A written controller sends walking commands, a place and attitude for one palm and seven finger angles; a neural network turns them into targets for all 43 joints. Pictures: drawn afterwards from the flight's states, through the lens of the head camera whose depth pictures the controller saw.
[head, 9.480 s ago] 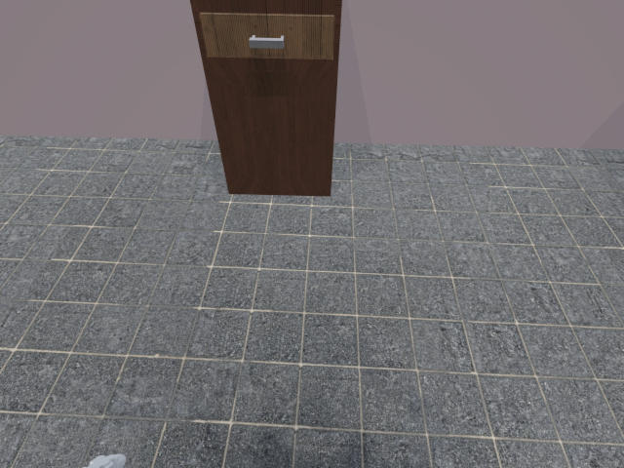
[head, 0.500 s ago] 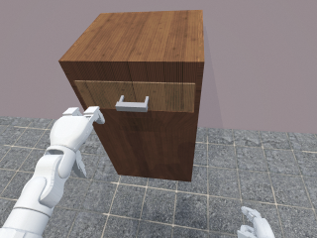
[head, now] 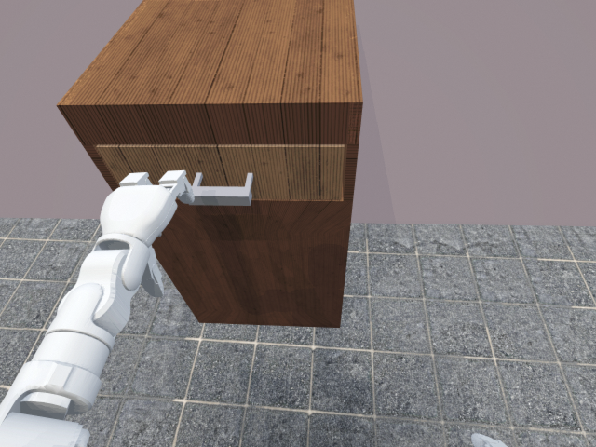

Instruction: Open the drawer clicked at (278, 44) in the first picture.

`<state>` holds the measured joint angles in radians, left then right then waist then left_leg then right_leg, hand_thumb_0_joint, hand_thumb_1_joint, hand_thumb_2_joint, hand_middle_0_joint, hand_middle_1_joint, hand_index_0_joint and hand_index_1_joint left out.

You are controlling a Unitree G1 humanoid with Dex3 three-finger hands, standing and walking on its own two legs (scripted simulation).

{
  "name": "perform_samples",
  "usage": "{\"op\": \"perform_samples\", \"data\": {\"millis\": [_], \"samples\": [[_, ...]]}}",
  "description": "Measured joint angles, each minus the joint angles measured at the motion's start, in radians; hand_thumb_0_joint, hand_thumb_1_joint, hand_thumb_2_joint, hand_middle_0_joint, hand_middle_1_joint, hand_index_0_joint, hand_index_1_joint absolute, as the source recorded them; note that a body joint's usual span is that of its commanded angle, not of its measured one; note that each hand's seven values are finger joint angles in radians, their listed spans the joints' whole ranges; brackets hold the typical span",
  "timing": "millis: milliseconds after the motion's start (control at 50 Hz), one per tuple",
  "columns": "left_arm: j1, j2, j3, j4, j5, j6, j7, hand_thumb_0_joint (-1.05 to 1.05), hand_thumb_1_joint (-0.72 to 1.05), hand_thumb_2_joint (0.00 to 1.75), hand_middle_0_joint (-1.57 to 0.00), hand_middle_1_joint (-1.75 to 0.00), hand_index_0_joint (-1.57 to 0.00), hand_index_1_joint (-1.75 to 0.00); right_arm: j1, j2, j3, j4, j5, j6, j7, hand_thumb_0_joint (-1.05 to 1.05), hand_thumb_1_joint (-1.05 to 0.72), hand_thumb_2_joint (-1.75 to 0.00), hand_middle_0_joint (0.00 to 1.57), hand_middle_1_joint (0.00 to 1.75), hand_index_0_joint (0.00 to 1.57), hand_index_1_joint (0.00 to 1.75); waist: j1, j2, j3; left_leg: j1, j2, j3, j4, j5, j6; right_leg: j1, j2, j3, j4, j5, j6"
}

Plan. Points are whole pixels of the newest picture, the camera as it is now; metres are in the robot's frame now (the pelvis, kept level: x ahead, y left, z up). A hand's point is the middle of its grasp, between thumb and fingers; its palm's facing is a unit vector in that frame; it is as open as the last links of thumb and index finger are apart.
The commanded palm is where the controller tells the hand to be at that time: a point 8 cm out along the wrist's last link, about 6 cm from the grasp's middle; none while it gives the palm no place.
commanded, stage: move the hooked fingers above the handle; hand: left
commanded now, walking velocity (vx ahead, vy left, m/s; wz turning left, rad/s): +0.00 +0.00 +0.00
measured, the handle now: (221, 187) +0.56 +0.19 -0.02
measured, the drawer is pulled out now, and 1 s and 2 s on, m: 0.00 0.00 0.00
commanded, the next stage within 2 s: lower the fingers behind the handle in 1.78 s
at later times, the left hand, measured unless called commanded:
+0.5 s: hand (183, 206) +0.45 +0.21 +0.06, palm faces -0.04 -0.03 -1.00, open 13.9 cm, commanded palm +0.43 +0.22 +0.11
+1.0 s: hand (206, 186) +0.50 +0.19 +0.04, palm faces -0.04 -0.04 -1.00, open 13.8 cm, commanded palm +0.48 +0.20 +0.10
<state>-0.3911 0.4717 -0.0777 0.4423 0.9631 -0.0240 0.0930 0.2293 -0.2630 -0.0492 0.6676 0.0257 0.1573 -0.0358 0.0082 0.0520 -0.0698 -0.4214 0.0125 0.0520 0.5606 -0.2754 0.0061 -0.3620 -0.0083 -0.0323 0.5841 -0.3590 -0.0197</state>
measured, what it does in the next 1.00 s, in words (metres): stands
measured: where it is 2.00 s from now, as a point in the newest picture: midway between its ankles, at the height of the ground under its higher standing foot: outside the picture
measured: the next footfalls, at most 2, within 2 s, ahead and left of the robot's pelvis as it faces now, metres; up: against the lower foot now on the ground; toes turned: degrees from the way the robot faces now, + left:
none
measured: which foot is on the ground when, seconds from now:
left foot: down 0.00-1.00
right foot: down 0.00-1.00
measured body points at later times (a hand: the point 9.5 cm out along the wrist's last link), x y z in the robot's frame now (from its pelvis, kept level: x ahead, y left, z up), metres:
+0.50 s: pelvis +0.00 +0.01 -0.01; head +0.05 -0.01 +0.44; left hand +0.44 +0.21 +0.11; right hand +0.07 -0.26 -0.14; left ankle +0.00 +0.12 -0.73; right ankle -0.04 -0.10 -0.73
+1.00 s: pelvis +0.00 +0.01 -0.02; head +0.09 +0.00 +0.43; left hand +0.50 +0.19 +0.10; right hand -0.03 -0.26 -0.14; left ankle +0.00 +0.12 -0.73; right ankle -0.04 -0.10 -0.73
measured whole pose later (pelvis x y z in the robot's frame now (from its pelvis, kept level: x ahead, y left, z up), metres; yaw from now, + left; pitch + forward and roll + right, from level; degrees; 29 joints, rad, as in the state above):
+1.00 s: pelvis +0.00 +0.01 -0.02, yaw -2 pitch +18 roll -1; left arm -0.88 0.47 -0.05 1.05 1.07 -0.01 0.24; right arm 0.40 -0.25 -0.08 0.72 0.00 0.15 -0.01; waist -0.14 0.05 -0.15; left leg -0.69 0.04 0.07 0.71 -0.33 0.02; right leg -0.62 0.01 -0.01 0.68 -0.38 -0.01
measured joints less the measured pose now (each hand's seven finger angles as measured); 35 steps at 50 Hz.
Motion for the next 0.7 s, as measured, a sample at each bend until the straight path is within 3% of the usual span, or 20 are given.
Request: {"op": "perform_samples", "data": {"millis": [180, 320, 700], "samples": [[-0.044, -0.02, -0.013, 0.053, 0.018, -0.005, 0.038, 0.0, -0.49, 0.3, -0.32, -1.2, -0.32, -1.2, 0.027, 0.002, -0.016, 0.009, 0.0, 0.008, 0.009, 0.01, -0.91, -0.9, 0.2, 0.3, 0.2, 0.3, -0.011, -0.001, -0.02, -0.037, 0.0, 0.004, 0.029, -0.018, 0.005, -0.034, -0.001, 0.005, 0.02, -0.012, 0.005], [-0.165, -0.029, -0.042, 0.211, 0.042, 0.013, 0.056, 0.0, -0.49, 0.3, -0.32, -1.2, -0.32, -1.2, 0.025, 0.014, -0.011, 0.009, 0.002, 0.007, 0.007, 0.01, -0.91, -0.9, 0.2, 0.3, 0.2, 0.3, -0.025, -0.008, -0.027, -0.072, 0.0, -0.002, 0.053, -0.024, 0.006, -0.065, -0.002, -0.001, 0.041, -0.018, 0.004], [-0.389, -0.004, -0.003, 0.496, 0.084, -0.024, 0.107, 0.0, -0.49, 0.3, -0.32, -1.2, -0.32, -1.2, 0.116, 0.006, -0.024, 0.027, -0.014, 0.006, 0.011, 0.01, -0.91, -0.9, 0.2, 0.3, 0.21, 0.3, -0.099, -0.013, -0.055, -0.198, 0.015, 0.004, 0.117, -0.044, 0.008, -0.187, 0.011, 0.007, 0.088, -0.024, 0.006]]}}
